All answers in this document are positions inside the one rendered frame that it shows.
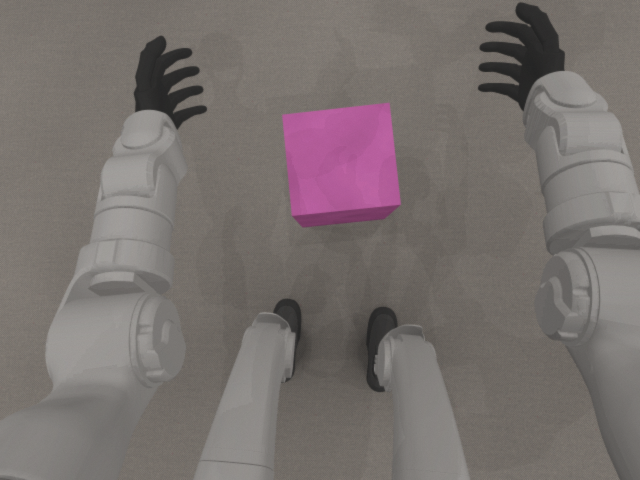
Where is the left robot hand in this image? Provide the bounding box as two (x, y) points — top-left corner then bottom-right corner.
(134, 36), (207, 130)

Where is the robot right thigh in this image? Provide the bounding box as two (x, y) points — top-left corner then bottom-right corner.
(378, 334), (470, 480)

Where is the robot right shin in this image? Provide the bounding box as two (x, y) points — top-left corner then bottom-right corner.
(374, 324), (437, 381)

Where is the right robot forearm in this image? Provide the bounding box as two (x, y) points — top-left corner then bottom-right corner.
(523, 71), (640, 256)

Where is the carton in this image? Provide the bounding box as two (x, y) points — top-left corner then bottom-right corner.
(282, 103), (401, 227)

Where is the right robot hand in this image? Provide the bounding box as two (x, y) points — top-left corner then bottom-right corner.
(478, 2), (565, 112)

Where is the robot left upper arm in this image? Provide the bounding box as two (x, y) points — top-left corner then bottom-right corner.
(0, 292), (186, 480)

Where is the robot right upper arm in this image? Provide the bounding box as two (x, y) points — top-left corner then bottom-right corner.
(534, 247), (640, 480)

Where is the left robot forearm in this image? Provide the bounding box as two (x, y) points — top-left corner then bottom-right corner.
(45, 110), (188, 380)

